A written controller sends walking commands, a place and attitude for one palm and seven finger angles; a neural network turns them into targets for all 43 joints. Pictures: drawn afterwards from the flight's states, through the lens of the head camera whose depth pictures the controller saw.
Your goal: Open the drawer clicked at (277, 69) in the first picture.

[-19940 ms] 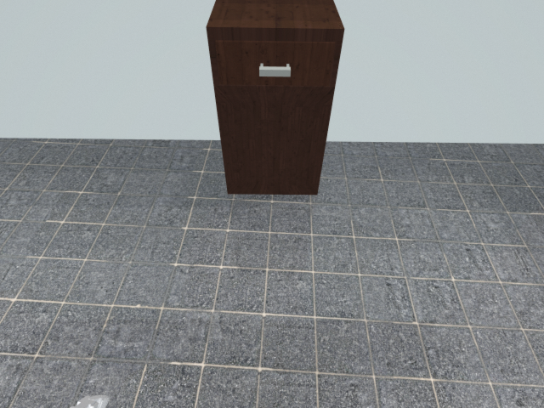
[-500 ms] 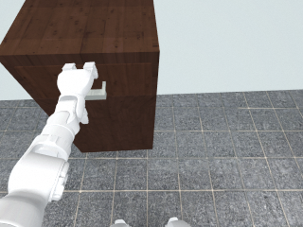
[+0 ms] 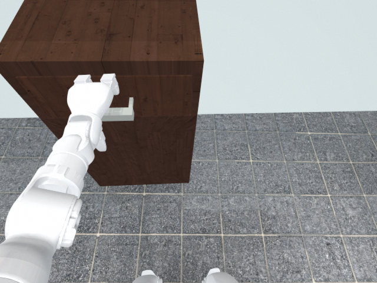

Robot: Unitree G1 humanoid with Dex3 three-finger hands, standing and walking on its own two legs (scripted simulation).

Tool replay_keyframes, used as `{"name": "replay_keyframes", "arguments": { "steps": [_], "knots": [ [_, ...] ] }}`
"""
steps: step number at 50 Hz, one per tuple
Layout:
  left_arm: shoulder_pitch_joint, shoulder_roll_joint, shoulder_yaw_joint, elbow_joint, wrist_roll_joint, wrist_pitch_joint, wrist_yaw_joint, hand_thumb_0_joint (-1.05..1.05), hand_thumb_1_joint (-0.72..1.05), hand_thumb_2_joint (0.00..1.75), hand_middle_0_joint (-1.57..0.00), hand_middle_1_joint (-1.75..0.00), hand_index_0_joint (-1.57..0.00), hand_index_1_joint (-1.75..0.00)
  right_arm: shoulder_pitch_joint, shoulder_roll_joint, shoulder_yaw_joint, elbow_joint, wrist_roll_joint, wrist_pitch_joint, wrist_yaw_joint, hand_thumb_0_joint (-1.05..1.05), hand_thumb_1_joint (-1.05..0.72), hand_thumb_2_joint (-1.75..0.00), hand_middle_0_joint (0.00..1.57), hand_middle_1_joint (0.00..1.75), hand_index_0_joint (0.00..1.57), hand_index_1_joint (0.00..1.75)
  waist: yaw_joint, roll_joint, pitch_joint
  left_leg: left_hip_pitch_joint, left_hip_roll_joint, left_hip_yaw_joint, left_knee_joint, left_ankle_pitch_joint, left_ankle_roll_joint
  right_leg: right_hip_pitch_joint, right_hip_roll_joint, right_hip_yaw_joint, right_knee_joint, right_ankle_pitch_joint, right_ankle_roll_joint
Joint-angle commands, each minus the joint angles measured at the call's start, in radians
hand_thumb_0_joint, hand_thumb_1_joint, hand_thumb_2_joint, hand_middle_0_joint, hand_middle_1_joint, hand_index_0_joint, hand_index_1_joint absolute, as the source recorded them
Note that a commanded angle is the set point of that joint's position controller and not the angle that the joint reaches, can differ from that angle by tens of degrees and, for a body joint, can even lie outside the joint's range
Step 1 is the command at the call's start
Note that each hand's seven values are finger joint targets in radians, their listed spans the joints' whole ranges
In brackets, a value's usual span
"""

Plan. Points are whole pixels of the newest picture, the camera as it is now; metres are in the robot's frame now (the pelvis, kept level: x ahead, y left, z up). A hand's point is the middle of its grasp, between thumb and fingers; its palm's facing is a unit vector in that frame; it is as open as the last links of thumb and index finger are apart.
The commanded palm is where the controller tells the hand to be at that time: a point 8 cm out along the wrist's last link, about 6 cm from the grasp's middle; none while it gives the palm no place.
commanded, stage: re-aim the fingers above the handle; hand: left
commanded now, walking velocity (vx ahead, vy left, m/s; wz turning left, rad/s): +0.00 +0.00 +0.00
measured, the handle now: (112, 107) +0.56 +0.16 -0.03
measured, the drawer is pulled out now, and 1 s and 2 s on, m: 0.00 0.00 0.00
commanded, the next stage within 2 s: lower the fingers behind the handle in 0.70 s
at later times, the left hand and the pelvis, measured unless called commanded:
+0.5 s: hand (97, 113) +0.49 +0.18 +0.03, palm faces -0.03 -0.02 -1.00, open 13.9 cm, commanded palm +0.48 +0.17 +0.08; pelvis +0.00 +0.00 +0.00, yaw +0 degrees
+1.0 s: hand (104, 114) +0.50 +0.17 +0.01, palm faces -0.09 +0.00 -1.00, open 13.7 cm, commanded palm +0.49 +0.17 +0.06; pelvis +0.00 -0.01 +0.00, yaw -1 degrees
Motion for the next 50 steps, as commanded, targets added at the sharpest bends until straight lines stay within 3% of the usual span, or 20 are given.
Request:
{"name": "replay_keyframes", "arguments": {
  "steps": [1,2,4,6,9,14,15,20,21,25,27,28,30,31,35,40,42,45,48,50],
  "knots": [
    [-0.506,0.22,0.059,-0.201,0.013,0.032,0.078,0.0,-0.5,0.3,-0.3,-1.2,-0.3,-1.2,0.147,-0.161,-0.057,-0.045,-0.012,-0.009,-0.005,0.0,-0.9,-0.9,0.2,0.3,0.2,0.3,-0.019,0.083,-0.472,0.39,-0.017,-0.011,-0.026,0.459,0.008,0.105,0.028,-0.016,-0.074,0.387,-0.014],
    [-0.493,0.259,0.093,-0.192,0.013,0.046,0.081,0.0,-0.5,0.3,-0.3,-1.2,-0.3,-1.2,0.153,-0.167,-0.057,-0.04,-0.011,-0.005,-0.004,0.0,-0.9,-0.9,0.2,0.3,0.2,0.3,-0.009,0.061,-0.478,0.388,-0.014,-0.013,-0.026,0.48,0.008,0.124,0.029,-0.017,-0.069,0.409,-0.015],
    [-0.493,0.235,0.075,-0.21,0.007,0.06,0.07,0.0,-0.5,0.3,-0.3,-1.2,-0.3,-1.2,0.157,-0.166,-0.059,-0.049,-0.012,0.0,-0.002,0.0,-0.9,-0.9,0.2,0.3,0.2,0.3,-0.01,0.069,-0.527,0.421,-0.012,-0.012,-0.022,0.537,0.007,0.146,0.029,-0.016,-0.068,0.453,-0.011],
    [-0.455,0.212,0.061,-0.215,0.001,0.073,0.05,0.0,-0.5,0.3,-0.3,-1.2,-0.3,-1.2,0.155,-0.165,-0.061,-0.052,-0.009,0.006,0.0,0.0,-0.9,-0.9,0.2,0.3,0.2,0.3,-0.002,0.068,-0.521,0.444,-0.008,-0.011,-0.029,0.565,0.005,0.159,0.031,-0.019,-0.077,0.466,-0.01],
    [-0.424,0.144,0.014,-0.207,-0.021,0.07,0.015,0.0,-0.5,0.3,-0.3,-1.2,-0.3,-1.2,0.154,-0.162,-0.063,-0.051,-0.002,0.011,0.001,0.0,-0.9,-0.9,0.2,0.3,0.2,0.3,-0.017,0.021,-0.459,0.445,-0.004,-0.014,-0.048,0.546,0.009,0.157,0.033,-0.02,-0.103,0.455,-0.007],
    [-0.401,0.16,0.023,-0.217,-0.017,0.026,0.003,0.0,-0.5,0.3,-0.3,-1.2,-0.3,-1.2,0.141,-0.157,-0.059,-0.052,0.0,0.012,-0.01,0.0,-0.9,-0.9,0.2,0.3,0.2,0.3,-0.014,-0.001,-0.391,0.393,-0.013,-0.005,-0.068,0.467,0.015,0.171,0.027,-0.009,-0.12,0.433,-0.008],
    [-0.393,0.207,0.064,-0.212,-0.015,0.021,0.012,0.0,-0.5,0.3,-0.3,-1.2,-0.3,-1.2,0.14,-0.162,-0.058,-0.048,0.0,0.012,-0.011,0.0,-0.9,-0.9,0.2,0.3,0.2,0.3,-0.003,-0.007,-0.375,0.371,-0.014,-0.004,-0.069,0.448,0.015,0.174,0.025,-0.008,-0.115,0.425,-0.011],
    [-0.403,0.214,0.076,-0.231,0.009,0.018,0.062,0.0,-0.5,0.3,-0.3,-1.2,-0.3,-1.2,0.131,-0.155,-0.06,-0.051,-0.005,0.005,-0.005,0.0,-0.9,-0.9,0.2,0.3,0.2,0.3,0.007,0.037,-0.413,0.394,-0.013,-0.006,-0.057,0.472,0.008,0.152,0.028,-0.015,-0.093,0.414,-0.016],
    [-0.398,0.185,0.054,-0.211,0.007,0.03,0.068,0.0,-0.5,0.3,-0.3,-1.2,-0.3,-1.2,0.126,-0.154,-0.059,-0.056,-0.006,0.005,-0.003,0.0,-0.9,-0.9,0.2,0.3,0.2,0.3,0.002,0.027,-0.398,0.38,-0.017,-0.001,-0.058,0.456,0.01,0.154,0.028,-0.014,-0.101,0.405,-0.014],
    [-0.465,0.192,0.042,-0.2,0.004,0.06,0.068,0.0,-0.5,0.3,-0.3,-1.2,-0.3,-1.2,0.131,-0.159,-0.06,-0.051,0.0,0.003,-0.004,0.0,-0.9,-0.9,0.2,0.3,0.2,0.3,-0.019,0.014,-0.416,0.381,-0.018,-0.002,-0.061,0.426,0.012,0.16,0.026,-0.007,-0.108,0.401,-0.01],
    [-0.49,0.137,-0.006,-0.202,-0.003,0.066,0.053,0.0,-0.5,0.3,-0.3,-1.2,-0.3,-1.2,0.133,-0.155,-0.061,-0.051,0.001,-0.001,-0.003,0.0,-0.9,-0.9,0.2,0.3,0.2,0.3,-0.033,0.029,-0.42,0.401,-0.018,-0.004,-0.063,0.417,0.012,0.145,0.026,-0.009,-0.114,0.386,-0.01],
    [-0.522,0.129,-0.013,-0.205,-0.011,0.062,0.044,0.0,-0.5,0.3,-0.3,-1.2,-0.3,-1.2,0.135,-0.155,-0.062,-0.046,0.002,-0.003,-0.005,0.0,-0.9,-0.9,0.2,0.3,0.2,0.3,-0.048,0.016,-0.413,0.408,-0.016,-0.009,-0.058,0.417,0.014,0.133,0.026,-0.009,-0.115,0.38,-0.01],
    [-0.515,0.122,-0.022,-0.182,-0.014,0.059,0.031,0.0,-0.5,0.3,-0.3,-1.2,-0.3,-1.2,0.139,-0.158,-0.061,-0.043,0.003,-0.007,-0.01,0.0,-0.9,-0.9,0.2,0.3,0.2,0.3,-0.049,0.008,-0.398,0.401,-0.017,-0.015,-0.06,0.397,0.014,0.116,0.025,-0.008,-0.116,0.36,-0.009],
    [-0.548,0.107,-0.037,-0.204,-0.013,0.05,0.029,0.0,-0.5,0.3,-0.3,-1.2,-0.3,-1.2,0.139,-0.157,-0.062,-0.041,0.0,-0.011,-0.011,0.0,-0.9,-0.9,0.2,0.3,0.2,0.3,-0.056,0.031,-0.406,0.412,-0.015,-0.016,-0.058,0.396,0.013,0.098,0.023,-0.008,-0.115,0.35,-0.008],
    [-0.531,0.169,0.022,-0.166,0.001,0.046,0.042,0.0,-0.5,0.3,-0.3,-1.2,-0.3,-1.2,0.147,-0.158,-0.058,-0.036,-0.003,-0.013,-0.012,0.0,-0.9,-0.9,0.2,0.3,0.2,0.3,-0.042,0.026,-0.416,0.376,-0.015,-0.016,-0.042,0.407,0.013,0.099,0.024,-0.009,-0.092,0.363,-0.01],
    [-0.466,0.311,0.127,-0.144,0.02,0.09,0.071,0.0,-0.5,0.3,-0.3,-1.2,-0.3,-1.2,0.138,-0.163,-0.043,-0.061,-0.008,-0.001,-0.012,0.0,-0.9,-0.9,0.2,0.3,0.2,0.3,0.013,0.025,-0.487,0.297,-0.027,0.009,-0.032,0.437,0.016,0.214,0.02,0.005,-0.064,0.459,-0.008],
    [-0.421,0.211,0.057,-0.112,0.018,0.111,0.063,0.0,-0.5,0.3,-0.3,-1.2,-0.3,-1.2,0.141,-0.156,-0.046,-0.068,-0.005,0.0,-0.006,0.0,-0.9,-0.9,0.2,0.3,0.2,0.3,-0.005,-0.006,-0.453,0.29,-0.026,0.019,-0.034,0.443,0.016,0.215,0.022,0.0,-0.078,0.483,-0.004],
    [-0.406,0.24,0.068,-0.071,0.01,0.128,0.051,0.0,-0.5,0.3,-0.3,-1.2,-0.3,-1.2,0.142,-0.167,-0.042,-0.064,0.002,0.007,-0.009,0.0,-0.9,-0.9,0.2,0.3,0.2,0.3,-0.012,-0.044,-0.408,0.245,-0.028,0.022,-0.045,0.383,0.019,0.222,0.018,0.01,-0.095,0.459,0.002],
    [-0.455,0.242,0.068,-0.159,-0.004,0.084,0.03,0.0,-0.5,0.3,-0.3,-1.2,-0.3,-1.2,0.143,-0.161,-0.048,-0.067,0.0,-0.004,-0.018,0.0,-0.9,-0.9,0.2,0.3,0.2,0.3,-0.019,-0.025,-0.461,0.27,-0.029,0.02,-0.04,0.383,0.023,0.248,0.013,0.022,-0.096,0.476,0.003],
    [-0.439,0.219,0.054,-0.167,-0.002,0.046,0.019,0.0,-0.5,0.3,-0.3,-1.2,-0.3,-1.2,0.15,-0.159,-0.053,-0.055,0.0,-0.013,-0.023,0.0,-0.9,-0.9,0.2,0.3,0.2,0.3,-0.029,-0.018,-0.439,0.28,-0.025,0.014,-0.028,0.382,0.024,0.206,0.015,0.023,-0.093,0.466,0.002]
  ]
}}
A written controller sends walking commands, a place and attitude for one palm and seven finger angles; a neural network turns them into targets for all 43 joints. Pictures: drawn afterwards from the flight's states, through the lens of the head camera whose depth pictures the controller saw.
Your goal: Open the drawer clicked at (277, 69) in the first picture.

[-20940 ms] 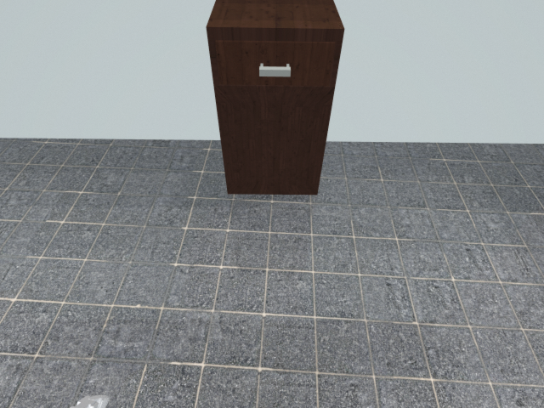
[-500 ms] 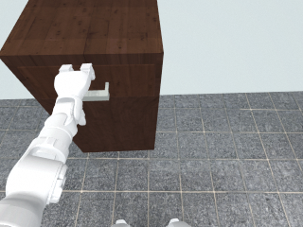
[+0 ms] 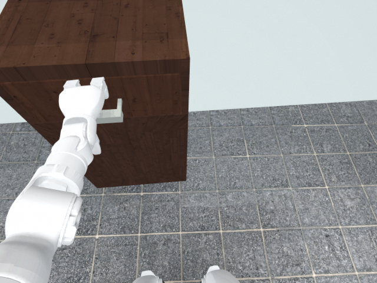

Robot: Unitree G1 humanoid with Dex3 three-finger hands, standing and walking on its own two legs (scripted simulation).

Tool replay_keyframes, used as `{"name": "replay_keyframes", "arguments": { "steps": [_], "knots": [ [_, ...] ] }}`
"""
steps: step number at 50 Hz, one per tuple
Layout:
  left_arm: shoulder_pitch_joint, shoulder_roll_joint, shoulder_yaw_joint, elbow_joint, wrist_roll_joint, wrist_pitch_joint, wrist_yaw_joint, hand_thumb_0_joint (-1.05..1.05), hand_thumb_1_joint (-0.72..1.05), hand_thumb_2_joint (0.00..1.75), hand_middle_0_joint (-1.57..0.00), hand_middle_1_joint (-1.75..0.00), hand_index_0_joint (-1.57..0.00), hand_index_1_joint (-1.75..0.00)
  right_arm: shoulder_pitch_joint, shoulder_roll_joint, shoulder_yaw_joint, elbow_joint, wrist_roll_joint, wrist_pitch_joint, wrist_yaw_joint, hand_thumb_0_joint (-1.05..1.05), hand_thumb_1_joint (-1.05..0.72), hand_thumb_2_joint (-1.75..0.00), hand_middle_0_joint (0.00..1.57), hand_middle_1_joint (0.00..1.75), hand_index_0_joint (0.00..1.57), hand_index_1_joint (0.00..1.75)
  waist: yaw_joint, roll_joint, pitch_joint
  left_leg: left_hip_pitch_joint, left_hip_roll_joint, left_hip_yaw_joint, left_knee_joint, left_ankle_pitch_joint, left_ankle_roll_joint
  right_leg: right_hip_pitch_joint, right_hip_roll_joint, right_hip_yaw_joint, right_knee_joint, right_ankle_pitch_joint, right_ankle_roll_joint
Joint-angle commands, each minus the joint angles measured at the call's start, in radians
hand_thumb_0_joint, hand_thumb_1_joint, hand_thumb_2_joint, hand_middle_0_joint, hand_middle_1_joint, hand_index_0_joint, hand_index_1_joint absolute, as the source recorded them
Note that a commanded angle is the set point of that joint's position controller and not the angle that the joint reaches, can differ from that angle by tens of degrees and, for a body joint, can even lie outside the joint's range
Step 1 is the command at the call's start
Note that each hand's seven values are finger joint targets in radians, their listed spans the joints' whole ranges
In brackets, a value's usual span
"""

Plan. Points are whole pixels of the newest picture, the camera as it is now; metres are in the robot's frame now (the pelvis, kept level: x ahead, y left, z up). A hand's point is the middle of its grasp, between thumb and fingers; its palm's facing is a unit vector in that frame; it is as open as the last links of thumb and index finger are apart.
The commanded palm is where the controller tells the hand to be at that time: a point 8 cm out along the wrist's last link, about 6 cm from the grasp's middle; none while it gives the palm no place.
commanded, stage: lower the fingers behind the handle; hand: left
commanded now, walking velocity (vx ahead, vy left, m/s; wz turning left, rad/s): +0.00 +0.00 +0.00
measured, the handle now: (100, 110) +0.55 +0.18 -0.04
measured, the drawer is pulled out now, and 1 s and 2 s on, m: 0.00 0.00 0.00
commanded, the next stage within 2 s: close the thumb around the handle in 1.40 s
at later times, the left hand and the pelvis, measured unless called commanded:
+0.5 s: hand (96, 124) +0.50 +0.18 -0.02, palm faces -0.08 -0.02 -1.00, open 13.8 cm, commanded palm +0.49 +0.18 +0.03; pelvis -0.01 +0.00 -0.02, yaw +1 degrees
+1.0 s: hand (99, 126) +0.50 +0.18 -0.04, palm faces -0.06 +0.01 -1.00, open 13.9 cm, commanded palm +0.48 +0.18 +0.00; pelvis -0.02 +0.01 -0.04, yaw +0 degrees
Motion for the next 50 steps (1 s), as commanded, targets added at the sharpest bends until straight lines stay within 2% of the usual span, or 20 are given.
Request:
{"name": "replay_keyframes", "arguments": {
  "steps": [1,2,3,6,9,12,14,17,18,19,20,22,24,29,30,34,36,37,42,50],
  "knots": [
    [-0.436,0.215,0.025,-0.236,0.005,-0.065,0.02,0.0,-0.5,0.3,-0.3,-1.2,-0.3,-1.2,0.146,-0.16,-0.068,-0.038,-0.009,-0.031,-0.023,0.0,-0.9,-0.9,0.2,0.3,0.2,0.3,-0.014,-0.02,-0.456,0.282,-0.035,-0.003,-0.007,0.384,0.033,0.204,0.003,0.004,-0.087,0.455,0.012],
    [-0.418,0.203,0.024,-0.234,0.002,-0.079,0.023,0.0,-0.5,0.3,-0.3,-1.2,-0.3,-1.2,0.148,-0.158,-0.07,-0.035,-0.01,-0.034,-0.022,0.0,-0.9,-0.9,0.2,0.3,0.2,0.3,-0.011,-0.017,-0.455,0.283,-0.035,-0.007,-0.002,0.38,0.033,0.19,0.005,0.002,-0.084,0.441,0.009],
    [-0.452,0.186,0.009,-0.244,0.0,-0.095,0.027,0.0,-0.5,0.3,-0.3,-1.2,-0.3,-1.2,0.149,-0.155,-0.072,-0.026,-0.012,-0.039,-0.021,0.0,-0.9,-0.9,0.2,0.3,0.2,0.3,-0.029,-0.008,-0.441,0.284,-0.033,-0.009,0.007,0.377,0.032,0.161,0.004,0.0,-0.081,0.428,0.008],
    [-0.448,0.198,0.023,-0.233,0.019,-0.109,0.063,0.0,-0.5,0.3,-0.3,-1.2,-0.3,-1.2,0.15,-0.157,-0.073,-0.015,-0.018,-0.045,-0.017,0.0,-0.9,-0.9,0.2,0.3,0.2,0.3,-0.018,0.03,-0.445,0.271,-0.033,-0.016,0.028,0.373,0.028,0.101,0.006,-0.007,-0.055,0.386,0.004],
    [-0.463,0.203,0.037,-0.228,0.028,-0.095,0.101,0.0,-0.5,0.3,-0.3,-1.2,-0.3,-1.2,0.153,-0.156,-0.076,-0.007,-0.025,-0.046,-0.007,0.0,-0.9,-0.9,0.2,0.3,0.2,0.3,-0.017,0.051,-0.497,0.285,-0.032,-0.021,0.053,0.405,0.025,0.08,0.01,-0.011,-0.029,0.394,0.001],
    [-0.464,0.212,0.046,-0.193,0.034,-0.051,0.124,0.0,-0.5,0.3,-0.3,-1.2,-0.3,-1.2,0.15,-0.161,-0.073,-0.004,-0.027,-0.039,0.0,0.0,-0.9,-0.9,0.2,0.3,0.2,0.3,-0.018,0.036,-0.495,0.259,-0.033,-0.021,0.064,0.409,0.024,0.082,0.012,-0.018,-0.015,0.406,0.0],
    [-0.49,0.188,0.022,-0.172,0.033,-0.026,0.125,0.0,-0.5,0.3,-0.3,-1.2,-0.3,-1.2,0.152,-0.163,-0.072,-0.003,-0.028,-0.035,0.002,0.0,-0.9,-0.9,0.2,0.3,0.2,0.3,-0.037,0.025,-0.498,0.264,-0.03,-0.025,0.071,0.417,0.025,0.064,0.012,-0.02,-0.013,0.407,0.004],
    [-0.489,0.218,0.039,-0.166,0.027,-0.004,0.109,0.0,-0.5,0.3,-0.3,-1.2,-0.3,-1.2,0.149,-0.168,-0.068,-0.01,-0.026,-0.031,-0.001,0.0,-0.9,-0.9,0.2,0.3,0.2,0.3,-0.031,0.028,-0.504,0.255,-0.032,-0.024,0.072,0.395,0.026,0.079,0.012,-0.017,-0.014,0.399,0.003],
    [-0.517,0.208,0.026,-0.178,0.024,-0.007,0.1,0.0,-0.5,0.3,-0.3,-1.2,-0.3,-1.2,0.148,-0.168,-0.068,-0.009,-0.027,-0.031,-0.004,0.0,-0.9,-0.9,0.2,0.3,0.2,0.3,-0.044,0.037,-0.512,0.268,-0.029,-0.028,0.076,0.411,0.026,0.071,0.012,-0.017,-0.008,0.41,0.003],
    [-0.507,0.19,0.013,-0.179,0.022,-0.013,0.092,0.0,-0.5,0.3,-0.3,-1.2,-0.3,-1.2,0.151,-0.163,-0.067,-0.015,-0.025,-0.033,-0.005,0.0,-0.9,-0.9,0.2,0.3,0.2,0.3,-0.039,0.045,-0.52,0.268,-0.03,-0.027,0.078,0.403,0.026,0.067,0.012,-0.018,-0.008,0.4,0.005],
    [-0.495,0.232,0.046,-0.177,0.023,-0.019,0.087,0.0,-0.5,0.3,-0.3,-1.2,-0.3,-1.2,0.151,-0.168,-0.066,-0.008,-0.026,-0.033,-0.007,0.0,-0.9,-0.9,0.2,0.3,0.2,0.3,-0.034,0.032,-0.516,0.262,-0.026,-0.028,0.082,0.405,0.027,0.068,0.011,-0.018,-0.002,0.405,0.004],
    [-0.479,0.205,0.023,-0.167,0.023,-0.029,0.077,0.0,-0.5,0.3,-0.3,-1.2,-0.3,-1.2,0.147,-0.163,-0.062,-0.015,-0.026,-0.036,-0.01,0.0,-0.9,-0.9,0.2,0.3,0.2,0.3,-0.039,0.031,-0.494,0.229,-0.03,-0.024,0.088,0.385,0.029,0.065,0.01,-0.015,0.0,0.402,0.006],
    [-0.453,0.248,0.058,-0.154,0.026,-0.042,0.077,0.0,-0.5,0.3,-0.3,-1.2,-0.3,-1.2,0.149,-0.168,-0.058,-0.015,-0.028,-0.036,-0.013,0.0,-0.9,-0.9,0.2,0.3,0.2,0.3,-0.026,0.019,-0.499,0.206,-0.029,-0.028,0.095,0.379,0.029,0.06,0.009,-0.014,0.014,0.392,0.006],
    [-0.428,0.231,0.051,-0.15,0.035,-0.048,0.094,0.0,-0.5,0.3,-0.3,-1.2,-0.3,-1.2,0.154,-0.165,-0.059,-0.018,-0.033,-0.037,-0.009,0.0,-0.9,-0.9,0.2,0.3,0.2,0.3,-0.028,0.017,-0.505,0.182,-0.027,-0.027,0.118,0.395,0.029,0.038,0.01,-0.016,0.037,0.404,0.005],
    [-0.402,0.235,0.063,-0.148,0.031,-0.044,0.098,0.0,-0.5,0.3,-0.3,-1.2,-0.3,-1.2,0.156,-0.166,-0.059,-0.016,-0.034,-0.036,-0.005,0.0,-0.9,-0.9,0.2,0.3,0.2,0.3,-0.012,0.021,-0.512,0.179,-0.028,-0.024,0.119,0.396,0.027,0.048,0.011,-0.018,0.041,0.409,0.004],
    [-0.419,0.211,0.036,-0.113,0.034,-0.016,0.109,0.0,-0.5,0.3,-0.3,-1.2,-0.3,-1.2,0.157,-0.168,-0.058,-0.013,-0.031,-0.031,-0.002,0.0,-0.9,-0.9,0.2,0.3,0.2,0.3,-0.032,0.005,-0.476,0.152,-0.026,-0.029,0.121,0.361,0.027,0.012,0.012,-0.023,0.043,0.368,0.004],
    [-0.406,0.244,0.06,-0.109,0.032,-0.003,0.111,0.0,-0.5,0.3,-0.3,-1.2,-0.3,-1.2,0.154,-0.173,-0.056,-0.012,-0.032,-0.027,-0.001,0.0,-0.9,-0.9,0.2,0.3,0.2,0.3,-0.02,0.011,-0.491,0.15,-0.026,-0.028,0.123,0.358,0.027,0.019,0.012,-0.021,0.047,0.363,0.004],
    [-0.406,0.218,0.042,-0.105,0.026,0.003,0.108,0.0,-0.5,0.3,-0.3,-1.2,-0.3,-1.2,0.156,-0.17,-0.056,-0.015,-0.033,-0.026,0.0,0.0,-0.9,-0.9,0.2,0.3,0.2,0.3,-0.027,0.007,-0.498,0.148,-0.028,-0.025,0.127,0.358,0.029,0.024,0.012,-0.021,0.047,0.372,0.004],
    [-0.416,0.201,0.014,-0.045,0.025,0.021,0.087,0.0,-0.5,0.3,-0.3,-1.2,-0.3,-1.2,0.154,-0.175,-0.048,-0.016,-0.029,-0.027,-0.004,0.0,-0.9,-0.9,0.2,0.3,0.2,0.3,-0.05,-0.02,-0.419,0.086,-0.027,-0.029,0.129,0.276,0.032,-0.029,0.011,-0.025,0.046,0.292,0.006],
    [-0.444,0.221,0.027,-0.067,0.033,-0.008,0.064,0.0,-0.5,0.3,-0.3,-1.2,-0.3,-1.2,0.161,-0.178,-0.046,-0.029,-0.034,-0.039,-0.009,0.0,-0.9,-0.9,0.2,0.3,0.2,0.3,-0.05,0.024,-0.462,0.07,-0.017,-0.042,0.175,0.265,0.032,-0.109,0.009,-0.031,0.101,0.25,0.002]
  ]
}}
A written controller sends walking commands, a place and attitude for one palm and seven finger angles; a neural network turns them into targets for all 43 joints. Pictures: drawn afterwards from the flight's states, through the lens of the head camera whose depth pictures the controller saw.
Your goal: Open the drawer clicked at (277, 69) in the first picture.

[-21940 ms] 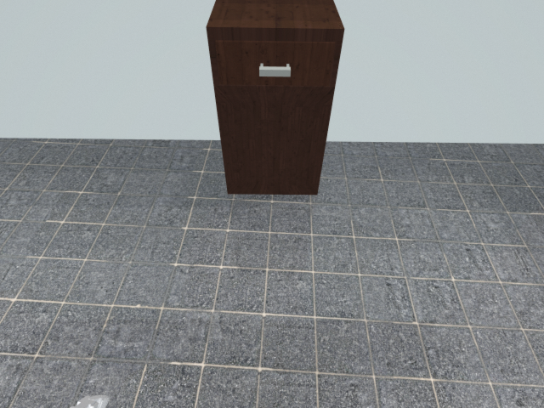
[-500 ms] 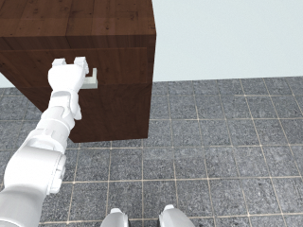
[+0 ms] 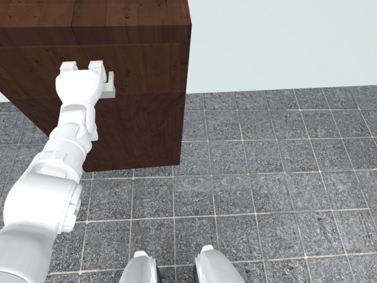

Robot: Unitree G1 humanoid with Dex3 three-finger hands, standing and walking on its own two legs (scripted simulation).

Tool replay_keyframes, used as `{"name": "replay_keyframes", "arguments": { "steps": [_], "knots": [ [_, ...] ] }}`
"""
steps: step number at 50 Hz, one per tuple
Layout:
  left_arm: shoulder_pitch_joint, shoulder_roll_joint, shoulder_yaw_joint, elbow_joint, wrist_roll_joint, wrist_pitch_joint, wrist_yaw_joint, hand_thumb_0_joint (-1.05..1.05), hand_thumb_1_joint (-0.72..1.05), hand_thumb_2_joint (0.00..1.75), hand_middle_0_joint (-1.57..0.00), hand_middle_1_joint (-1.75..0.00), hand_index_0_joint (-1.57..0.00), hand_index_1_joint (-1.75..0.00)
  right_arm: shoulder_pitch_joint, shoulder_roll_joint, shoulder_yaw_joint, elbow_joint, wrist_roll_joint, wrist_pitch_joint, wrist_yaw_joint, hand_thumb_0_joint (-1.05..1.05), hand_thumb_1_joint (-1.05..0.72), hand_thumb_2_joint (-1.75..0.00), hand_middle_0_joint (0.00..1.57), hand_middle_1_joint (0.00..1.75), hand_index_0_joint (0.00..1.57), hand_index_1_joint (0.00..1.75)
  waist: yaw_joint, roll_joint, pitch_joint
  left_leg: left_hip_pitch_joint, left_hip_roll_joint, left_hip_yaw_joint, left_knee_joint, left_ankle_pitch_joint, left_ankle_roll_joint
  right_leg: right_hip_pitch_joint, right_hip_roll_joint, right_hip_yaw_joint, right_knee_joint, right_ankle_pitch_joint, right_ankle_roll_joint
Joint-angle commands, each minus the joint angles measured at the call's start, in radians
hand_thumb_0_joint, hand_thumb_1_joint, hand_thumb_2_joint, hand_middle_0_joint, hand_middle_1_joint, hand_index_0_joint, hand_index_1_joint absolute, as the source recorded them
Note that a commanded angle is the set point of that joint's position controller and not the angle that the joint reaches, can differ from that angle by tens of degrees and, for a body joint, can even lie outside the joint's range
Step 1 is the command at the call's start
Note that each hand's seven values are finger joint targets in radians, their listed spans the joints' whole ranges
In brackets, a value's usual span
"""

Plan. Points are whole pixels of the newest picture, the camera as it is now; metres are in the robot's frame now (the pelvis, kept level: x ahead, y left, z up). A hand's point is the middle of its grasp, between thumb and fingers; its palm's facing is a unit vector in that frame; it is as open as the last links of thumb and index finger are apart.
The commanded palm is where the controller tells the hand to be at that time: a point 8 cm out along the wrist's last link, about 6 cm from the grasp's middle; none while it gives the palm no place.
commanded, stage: lower the fingers behind the handle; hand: left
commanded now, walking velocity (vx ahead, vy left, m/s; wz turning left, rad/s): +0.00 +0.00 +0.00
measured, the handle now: (90, 83) +0.57 +0.17 +0.00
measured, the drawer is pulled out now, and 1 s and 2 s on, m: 0.00 0.00 0.07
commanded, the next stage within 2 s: close the thumb around the handle in 0.40 s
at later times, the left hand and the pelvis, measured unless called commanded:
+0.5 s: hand (91, 105) +0.52 +0.17 -0.01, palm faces -0.08 -0.03 -1.00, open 13.8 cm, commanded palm +0.51 +0.18 +0.03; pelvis +0.00 +0.00 +0.00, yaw -1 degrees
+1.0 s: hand (90, 106) +0.52 +0.17 -0.01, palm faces -0.06 -0.03 -1.00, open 7.5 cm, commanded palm +0.50 +0.18 +0.03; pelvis +0.01 +0.00 +0.00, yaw -1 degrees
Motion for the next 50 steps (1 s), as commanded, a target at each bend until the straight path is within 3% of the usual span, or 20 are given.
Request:
{"name": "replay_keyframes", "arguments": {
  "steps": [1,4,6,8,10,12,15,17,19,20,23,24,25,27,30,31,36,37,39,50],
  "knots": [
    [-0.356,0.224,0.063,-0.159,0.002,-0.016,0.009,0.0,-0.5,0.3,-0.3,-1.2,-0.3,-1.2,0.183,-0.175,-0.064,-0.038,-0.009,-0.016,-0.017,0.0,-0.9,-0.9,0.2,0.3,0.2,0.3,-0.011,0.019,-0.461,0.331,-0.015,-0.027,-0.042,0.327,0.02,0.144,0.011,-0.004,-0.106,0.311,-0.007],
    [-0.44,0.243,0.077,-0.271,0.014,-0.061,0.037,0.0,-0.5,0.3,-0.3,-1.2,-0.3,-1.2,0.185,-0.169,-0.071,-0.039,-0.011,-0.031,-0.021,0.0,-0.9,-0.9,0.2,0.3,0.2,0.3,-0.011,0.079,-0.549,0.387,-0.01,-0.045,-0.028,0.342,0.017,0.118,0.013,-0.006,-0.089,0.293,-0.01],
    [-0.436,0.254,0.089,-0.262,0.022,-0.053,0.068,0.0,-0.5,0.3,-0.3,-1.2,-0.3,-1.2,0.185,-0.171,-0.073,-0.024,-0.015,-0.034,-0.018,0.0,-0.9,-0.9,0.2,0.3,0.2,0.3,-0.008,0.094,-0.558,0.404,-0.006,-0.05,-0.024,0.361,0.012,0.101,0.016,-0.012,-0.081,0.291,-0.012],
    [-0.429,0.208,0.068,-0.227,0.014,-0.023,0.086,0.0,-0.5,0.3,-0.3,-1.2,-0.3,-1.2,0.189,-0.17,-0.076,-0.013,-0.014,-0.035,-0.01,0.0,-0.9,-0.9,0.2,0.3,0.2,0.3,-0.02,0.076,-0.541,0.418,-0.004,-0.054,-0.027,0.371,0.011,0.09,0.018,-0.019,-0.092,0.287,-0.011],
    [-0.425,0.258,0.099,-0.217,0.007,0.003,0.093,0.0,-0.5,0.3,-0.3,-1.2,-0.3,-1.2,0.191,-0.18,-0.072,-0.006,-0.011,-0.027,-0.01,0.0,-0.9,-0.9,0.2,0.3,0.2,0.3,-0.01,0.068,-0.54,0.409,-0.006,-0.051,-0.037,0.36,0.011,0.114,0.018,-0.018,-0.101,0.288,-0.01],
    [-0.468,0.254,0.08,-0.224,0.006,0.022,0.093,0.0,-0.5,0.3,-0.3,-1.2,-0.3,-1.2,0.19,-0.177,-0.068,-0.002,-0.009,-0.025,-0.012,0.0,-0.9,-0.9,0.2,0.3,0.2,0.3,-0.024,0.081,-0.548,0.409,-0.008,-0.047,-0.043,0.351,0.014,0.127,0.017,-0.015,-0.11,0.296,-0.008],
    [-0.443,0.27,0.086,-0.177,-0.004,0.045,0.074,0.0,-0.5,0.3,-0.3,-1.2,-0.3,-1.2,0.188,-0.18,-0.059,0.003,-0.007,-0.019,-0.013,0.0,-0.9,-0.9,0.2,0.3,0.2,0.3,-0.021,0.059,-0.516,0.384,-0.012,-0.04,-0.053,0.336,0.018,0.155,0.017,-0.012,-0.123,0.304,-0.005],
    [-0.425,0.308,0.105,-0.169,-0.008,0.046,0.056,0.0,-0.5,0.3,-0.3,-1.2,-0.3,-1.2,0.185,-0.181,-0.051,-0.006,-0.006,-0.016,-0.018,0.0,-0.9,-0.9,0.2,0.3,0.2,0.3,-0.012,0.045,-0.509,0.351,-0.018,-0.032,-0.057,0.322,0.021,0.193,0.015,-0.006,-0.127,0.315,-0.004],
    [-0.445,0.269,0.069,-0.185,-0.005,0.03,0.041,0.0,-0.5,0.3,-0.3,-1.2,-0.3,-1.2,0.185,-0.173,-0.052,-0.01,-0.004,-0.02,-0.023,0.0,-0.9,-0.9,0.2,0.3,0.2,0.3,-0.028,0.062,-0.495,0.353,-0.018,-0.027,-0.055,0.331,0.023,0.185,0.014,-0.002,-0.13,0.332,-0.002],
    [-0.401,0.302,0.104,-0.179,-0.007,0.023,0.034,0.0,-0.5,0.3,-0.3,-1.2,-0.3,-1.2,0.185,-0.178,-0.05,-0.009,-0.006,-0.019,-0.021,0.0,-0.9,-0.9,0.2,0.3,0.2,0.3,-0.005,0.053,-0.498,0.347,-0.017,-0.028,-0.056,0.33,0.022,0.197,0.015,-0.004,-0.125,0.33,-0.005],
    [-0.365,0.294,0.108,-0.203,-0.014,-0.013,0.019,0.0,-0.5,0.3,-0.3,-1.2,-0.3,-1.2,0.182,-0.169,-0.054,-0.02,-0.007,-0.022,-0.024,0.0,-0.9,-0.9,0.2,0.3,0.2,0.3,0.001,0.036,-0.519,0.333,-0.02,-0.016,-0.044,0.358,0.025,0.24,0.012,0.009,-0.12,0.388,-0.002],
    [-0.33,0.312,0.121,-0.187,-0.009,-0.019,0.019,0.0,-0.5,0.3,-0.3,-1.2,-0.3,-1.2,0.184,-0.171,-0.052,-0.022,-0.006,-0.02,-0.024,0.0,-0.9,-0.9,0.2,0.3,0.2,0.3,0.009,0.023,-0.497,0.316,-0.021,-0.015,-0.045,0.351,0.025,0.239,0.012,0.008,-0.118,0.385,-0.002],
    [-0.32,0.287,0.103,-0.192,-0.008,-0.025,0.019,0.0,-0.5,0.3,-0.3,-1.2,-0.3,-1.2,0.182,-0.169,-0.053,-0.023,-0.005,-0.021,-0.023,0.0,-0.9,-0.9,0.2,0.3,0.2,0.3,0.008,0.033,-0.48,0.309,-0.021,-0.014,-0.045,0.351,0.024,0.231,0.013,0.007,-0.118,0.386,-0.003],
    [-0.328,0.302,0.115,-0.204,-0.003,-0.035,0.031,0.0,-0.39,0.35,-0.31,-1.21,-0.31,-1.21,0.183,-0.172,-0.057,-0.022,-0.005,-0.021,-0.023,0.0,-0.9,-0.9,0.2,0.3,0.2,0.3,0.003,0.019,-0.474,0.301,-0.019,-0.013,-0.041,0.339,0.025,0.223,0.012,0.011,-0.12,0.376,-0.001],
    [-0.309,0.321,0.144,-0.233,-0.007,-0.046,0.048,0.0,-0.22,0.42,-0.32,-1.23,-0.32,-1.23,0.184,-0.173,-0.063,-0.02,-0.009,-0.018,-0.018,0.0,-0.9,-0.9,0.2,0.3,0.2,0.3,0.024,0.044,-0.526,0.338,-0.018,-0.013,-0.034,0.39,0.02,0.236,0.012,0.009,-0.105,0.414,-0.004],
    [-0.291,0.295,0.129,-0.225,-0.007,-0.041,0.055,0.0,-0.16,0.44,-0.32,-1.24,-0.32,-1.24,0.181,-0.17,-0.063,-0.025,-0.01,-0.016,-0.017,0.0,-0.9,-0.9,0.2,0.3,0.2,0.3,0.024,0.033,-0.515,0.332,-0.021,-0.011,-0.036,0.395,0.02,0.243,0.013,0.007,-0.108,0.423,-0.003],
    [-0.343,0.263,0.106,-0.23,-0.004,-0.013,0.087,0.0,0.12,0.56,-0.34,-1.27,-0.34,-1.27,0.181,-0.172,-0.069,-0.013,-0.01,-0.012,-0.009,0.0,-0.9,-0.9,0.2,0.3,0.2,0.3,0.006,0.053,-0.517,0.373,-0.017,-0.017,-0.04,0.409,0.016,0.209,0.016,-0.002,-0.114,0.408,-0.003],
    [-0.337,0.284,0.121,-0.214,-0.003,-0.002,0.09,0.0,0.17,0.59,-0.35,-1.27,-0.35,-1.27,0.182,-0.176,-0.069,-0.009,-0.01,-0.009,-0.009,0.0,-0.9,-0.9,0.2,0.3,0.2,0.3,0.006,0.033,-0.513,0.368,-0.017,-0.018,-0.04,0.403,0.017,0.217,0.016,0.0,-0.116,0.407,-0.002],
    [-0.358,0.283,0.117,-0.224,-0.007,0.005,0.086,0.0,0.28,0.64,-0.36,-1.28,-0.36,-1.28,0.184,-0.176,-0.068,-0.011,-0.011,-0.007,-0.01,0.0,-0.9,-0.9,0.2,0.3,0.2,0.3,0.004,0.045,-0.544,0.379,-0.019,-0.015,-0.041,0.423,0.018,0.24,0.014,0.004,-0.115,0.44,-0.001],
    [-0.263,0.294,0.128,-0.211,-0.015,-0.01,0.048,0.0,0.9,0.9,-0.4,-1.35,-0.4,-1.35,0.161,-0.173,-0.061,-0.027,-0.008,0.003,-0.016,0.0,-0.9,-0.9,0.2,0.3,0.2,0.3,0.027,0.025,-0.49,0.345,-0.023,-0.002,-0.052,0.408,0.02,0.275,0.011,0.012,-0.126,0.459,0.0]
  ]
}}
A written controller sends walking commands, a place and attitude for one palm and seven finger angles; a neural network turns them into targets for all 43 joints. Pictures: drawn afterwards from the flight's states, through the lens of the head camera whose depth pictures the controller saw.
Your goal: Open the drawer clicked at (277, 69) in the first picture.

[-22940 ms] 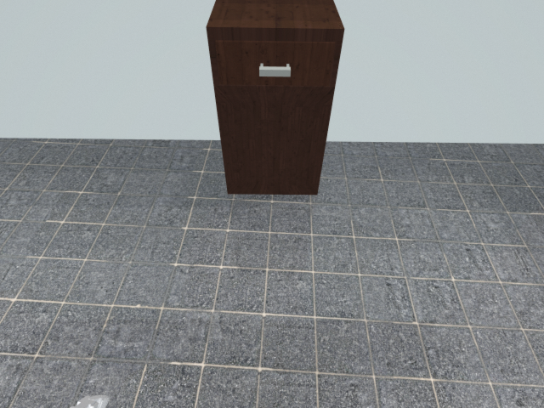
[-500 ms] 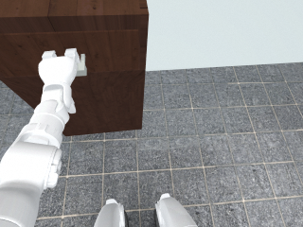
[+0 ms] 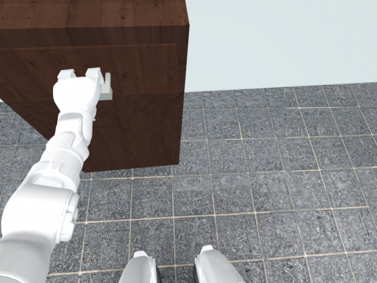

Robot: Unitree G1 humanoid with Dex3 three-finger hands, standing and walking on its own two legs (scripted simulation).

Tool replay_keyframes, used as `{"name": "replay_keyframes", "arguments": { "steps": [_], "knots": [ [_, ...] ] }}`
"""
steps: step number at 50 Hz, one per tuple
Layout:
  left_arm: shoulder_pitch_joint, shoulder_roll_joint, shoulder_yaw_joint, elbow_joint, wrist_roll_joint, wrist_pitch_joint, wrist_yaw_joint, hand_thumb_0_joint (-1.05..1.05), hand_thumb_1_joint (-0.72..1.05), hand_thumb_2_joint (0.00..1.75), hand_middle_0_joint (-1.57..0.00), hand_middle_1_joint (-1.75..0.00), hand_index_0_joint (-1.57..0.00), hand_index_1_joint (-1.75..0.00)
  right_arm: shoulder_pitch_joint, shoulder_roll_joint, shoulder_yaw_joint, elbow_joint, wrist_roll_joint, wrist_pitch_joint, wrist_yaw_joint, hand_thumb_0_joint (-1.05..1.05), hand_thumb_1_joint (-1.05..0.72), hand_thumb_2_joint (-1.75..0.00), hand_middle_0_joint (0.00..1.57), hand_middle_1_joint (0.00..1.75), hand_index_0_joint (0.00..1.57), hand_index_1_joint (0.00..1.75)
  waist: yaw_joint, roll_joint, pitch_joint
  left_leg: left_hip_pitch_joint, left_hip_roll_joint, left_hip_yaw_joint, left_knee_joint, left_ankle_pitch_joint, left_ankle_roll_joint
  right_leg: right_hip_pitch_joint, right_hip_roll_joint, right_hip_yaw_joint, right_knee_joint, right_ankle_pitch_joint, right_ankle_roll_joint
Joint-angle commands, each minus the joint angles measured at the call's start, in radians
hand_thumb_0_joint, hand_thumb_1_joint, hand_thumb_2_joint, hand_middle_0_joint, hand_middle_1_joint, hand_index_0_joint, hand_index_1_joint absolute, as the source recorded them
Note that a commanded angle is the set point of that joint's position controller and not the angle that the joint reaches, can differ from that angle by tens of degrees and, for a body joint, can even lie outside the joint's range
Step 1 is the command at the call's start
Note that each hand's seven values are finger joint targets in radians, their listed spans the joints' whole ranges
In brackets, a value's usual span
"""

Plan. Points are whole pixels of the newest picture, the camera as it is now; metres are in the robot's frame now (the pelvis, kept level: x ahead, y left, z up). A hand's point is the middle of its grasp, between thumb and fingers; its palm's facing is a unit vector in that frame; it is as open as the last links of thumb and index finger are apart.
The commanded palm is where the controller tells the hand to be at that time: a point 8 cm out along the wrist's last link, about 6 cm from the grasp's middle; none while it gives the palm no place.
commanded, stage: close the thumb around the handle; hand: left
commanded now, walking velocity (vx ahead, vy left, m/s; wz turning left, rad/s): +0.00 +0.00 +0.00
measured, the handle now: (86, 85) +0.56 +0.18 +0.00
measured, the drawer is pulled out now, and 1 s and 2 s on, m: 0.00 0.07 0.18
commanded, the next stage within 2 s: pull the drawer open in 0.20 s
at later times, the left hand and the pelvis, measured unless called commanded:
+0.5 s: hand (87, 112) +0.50 +0.18 -0.02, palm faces -0.05 -0.04 -1.00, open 5.8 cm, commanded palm +0.47 +0.19 +0.03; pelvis +0.00 +0.01 +0.00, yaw -1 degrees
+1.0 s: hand (85, 137) +0.44 +0.18 -0.02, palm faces -0.03 -0.05 -1.00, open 5.8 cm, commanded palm +0.40 +0.19 +0.03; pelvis +0.02 +0.00 +0.02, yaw +0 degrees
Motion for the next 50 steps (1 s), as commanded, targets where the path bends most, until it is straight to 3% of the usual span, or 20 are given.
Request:
{"name": "replay_keyframes", "arguments": {
  "steps": [1,4,6,7,10,12,14,15,18,20,21,23,26,29,36,39,41,43,46,50],
  "knots": [
    [-0.34,0.298,0.074,-0.127,-0.007,0.021,0.031,0.0,0.9,0.9,-0.4,-1.35,-0.4,-1.35,0.186,-0.178,-0.061,-0.026,-0.005,-0.005,-0.016,0.0,-0.9,-0.9,0.2,0.3,0.2,0.3,0.017,0.006,-0.474,0.319,-0.033,-0.009,-0.052,0.411,0.023,0.264,0.0,0.003,-0.118,0.456,0.002],
    [-0.332,0.321,0.094,-0.144,-0.006,0.007,0.038,0.0,0.9,0.9,-0.4,-1.35,-0.4,-1.35,0.187,-0.178,-0.063,-0.031,-0.007,-0.006,-0.017,0.0,-0.9,-0.9,0.2,0.3,0.2,0.3,0.027,0.006,-0.517,0.319,-0.035,-0.006,-0.045,0.422,0.024,0.285,-0.002,0.01,-0.109,0.477,0.003],
    [-0.351,0.315,0.089,-0.163,-0.006,0.005,0.044,0.0,0.9,0.9,-0.4,-1.35,-0.4,-1.35,0.182,-0.179,-0.065,-0.033,-0.007,-0.008,-0.016,0.0,-0.9,-0.9,0.2,0.3,0.2,0.3,0.025,0.02,-0.501,0.317,-0.033,-0.006,-0.046,0.413,0.022,0.271,-0.002,0.008,-0.11,0.461,0.003],
    [-0.358,0.345,0.111,-0.173,-0.004,0.005,0.051,0.0,0.9,0.9,-0.4,-1.35,-0.4,-1.35,0.182,-0.182,-0.066,-0.028,-0.007,-0.006,-0.016,0.0,-0.9,-0.9,0.2,0.3,0.2,0.3,0.03,0.027,-0.509,0.323,-0.031,-0.006,-0.044,0.414,0.021,0.271,-0.002,0.01,-0.107,0.46,0.002],
    [-0.346,0.328,0.106,-0.177,-0.002,0.015,0.061,0.0,0.9,0.9,-0.4,-1.35,-0.4,-1.35,0.183,-0.182,-0.069,-0.026,-0.009,-0.004,-0.012,0.0,-0.9,-0.9,0.2,0.3,0.2,0.3,0.036,0.052,-0.536,0.365,-0.028,-0.016,-0.045,0.449,0.015,0.253,0.001,-0.002,-0.098,0.459,-0.003],
    [-0.366,0.294,0.083,-0.176,-0.003,0.023,0.068,0.0,0.9,0.9,-0.4,-1.35,-0.4,-1.35,0.184,-0.179,-0.071,-0.025,-0.008,-0.006,-0.011,0.0,-0.9,-0.9,0.2,0.3,0.2,0.3,0.021,0.04,-0.523,0.371,-0.027,-0.014,-0.046,0.448,0.017,0.243,0.003,-0.005,-0.107,0.453,0.0],
    [-0.394,0.313,0.091,-0.188,0.002,0.023,0.07,0.0,0.9,0.9,-0.4,-1.35,-0.4,-1.35,0.19,-0.183,-0.071,-0.022,-0.007,-0.006,-0.012,0.0,-0.9,-0.9,0.2,0.3,0.2,0.3,0.022,0.05,-0.547,0.393,-0.023,-0.025,-0.048,0.467,0.014,0.232,0.002,-0.009,-0.099,0.449,-0.002],
    [-0.378,0.278,0.072,-0.171,0.001,0.031,0.07,0.0,0.9,0.9,-0.4,-1.35,-0.4,-1.35,0.189,-0.181,-0.074,-0.019,-0.009,-0.005,-0.009,0.0,-0.9,-0.9,0.2,0.3,0.2,0.3,0.021,0.054,-0.542,0.408,-0.023,-0.025,-0.048,0.473,0.013,0.222,0.005,-0.012,-0.103,0.446,-0.003],
    [-0.31,0.279,0.093,-0.187,-0.017,0.031,0.061,0.0,0.9,0.9,-0.4,-1.35,-0.4,-1.35,0.184,-0.181,-0.073,-0.027,-0.009,-0.002,-0.004,0.0,-0.9,-0.9,0.2,0.3,0.2,0.3,0.048,0.042,-0.565,0.426,-0.023,-0.023,-0.061,0.494,0.011,0.264,0.006,-0.012,-0.104,0.469,-0.006],
    [-0.239,0.262,0.089,-0.199,-0.021,0.029,0.055,0.0,0.9,0.9,-0.4,-1.35,-0.4,-1.35,0.176,-0.178,-0.073,-0.036,-0.004,0.002,-0.001,0.0,-0.9,-0.9,0.2,0.3,0.2,0.3,0.069,0.049,-0.546,0.432,-0.023,-0.017,-0.073,0.501,0.008,0.279,0.008,-0.014,-0.112,0.479,-0.008],
    [-0.24,0.235,0.072,-0.208,-0.023,0.025,0.054,0.0,0.9,0.9,-0.4,-1.35,-0.4,-1.35,0.173,-0.175,-0.075,-0.039,-0.005,0.001,-0.002,0.0,-0.9,-0.9,0.2,0.3,0.2,0.3,0.06,0.03,-0.534,0.427,-0.022,-0.013,-0.076,0.492,0.011,0.287,0.007,-0.013,-0.122,0.481,-0.005],
    [-0.191,0.25,0.094,-0.218,-0.033,0.017,0.051,0.0,0.9,0.9,-0.4,-1.35,-0.4,-1.35,0.168,-0.176,-0.075,-0.039,-0.003,0.003,0.0,0.0,-0.9,-0.9,0.2,0.3,0.2,0.3,0.079,0.017,-0.544,0.42,-0.026,-0.012,-0.082,0.487,0.012,0.318,0.006,-0.007,-0.121,0.494,-0.007],
    [-0.161,0.215,0.066,-0.217,-0.023,0.016,0.06,0.0,0.9,0.9,-0.4,-1.35,-0.4,-1.35,0.16,-0.173,-0.078,-0.04,0.001,0.002,-0.003,0.0,-0.9,-0.9,0.2,0.3,0.2,0.3,0.071,-0.016,-0.474,0.392,-0.026,-0.007,-0.098,0.449,0.014,0.309,0.006,-0.007,-0.137,0.471,-0.005],
    [-0.125,0.235,0.09,-0.248,-0.014,0.01,0.072,0.0,0.9,0.9,-0.4,-1.35,-0.4,-1.35,0.153,-0.171,-0.081,-0.039,-0.002,0.005,-0.003,0.0,-0.9,-0.9,0.2,0.3,0.2,0.3,0.094,0.007,-0.507,0.421,-0.027,-0.002,-0.101,0.486,0.011,0.332,0.004,-0.004,-0.131,0.506,-0.008],
    [0.002,0.148,0.062,-0.317,-0.014,0.014,0.096,0.0,0.9,0.9,-0.4,-1.35,-0.4,-1.35,0.119,-0.155,-0.092,-0.054,-0.001,0.009,0.003,0.0,-0.9,-0.9,0.2,0.3,0.2,0.3,0.115,-0.009,-0.49,0.466,-0.028,0.007,-0.115,0.547,0.008,0.373,0.004,-0.002,-0.147,0.575,-0.01],
    [0.061,0.168,0.083,-0.331,-0.01,0.014,0.104,0.0,0.9,0.9,-0.4,-1.35,-0.4,-1.35,0.103,-0.15,-0.09,-0.058,-0.001,0.015,0.0,0.0,-0.9,-0.9,0.2,0.3,0.2,0.3,0.133,-0.029,-0.482,0.448,-0.035,0.013,-0.122,0.548,0.009,0.419,-0.001,0.009,-0.147,0.622,-0.009],
    [0.088,0.132,0.061,-0.347,-0.007,0.016,0.111,0.0,0.9,0.9,-0.4,-1.35,-0.4,-1.35,0.087,-0.146,-0.092,-0.064,0.002,0.015,0.002,0.0,-0.9,-0.9,0.2,0.3,0.2,0.3,0.132,-0.038,-0.451,0.461,-0.034,0.012,-0.129,0.542,0.007,0.405,0.001,0.006,-0.159,0.602,-0.01],
    [0.086,0.147,0.08,-0.392,-0.007,0.011,0.12,0.0,0.9,0.9,-0.4,-1.35,-0.4,-1.35,0.078,-0.145,-0.095,-0.063,0.0,0.015,0.001,0.0,-0.9,-0.9,0.2,0.3,0.2,0.3,0.137,-0.021,-0.471,0.491,-0.032,0.009,-0.128,0.574,0.007,0.41,0.0,0.009,-0.156,0.62,-0.013],
    [0.127,0.087,0.04,-0.412,0.001,0.015,0.134,0.0,0.9,0.9,-0.4,-1.35,-0.4,-1.35,0.062,-0.135,-0.097,-0.073,0.002,0.014,0.003,0.0,-0.9,-0.9,0.2,0.3,0.2,0.3,0.135,-0.029,-0.453,0.507,-0.033,0.01,-0.133,0.581,0.006,0.405,0.001,0.002,-0.163,0.615,-0.012],
    [0.171,0.089,0.049,-0.441,-0.002,0.02,0.144,0.0,0.9,0.9,-0.4,-1.35,-0.4,-1.35,0.034,-0.129,-0.097,-0.076,0.003,0.014,0.002,0.0,-0.9,-0.9,0.2,0.3,0.2,0.3,0.14,-0.039,-0.435,0.505,-0.038,0.015,-0.136,0.556,0.006,0.426,-0.001,0.011,-0.171,0.629,-0.012]
  ]
}}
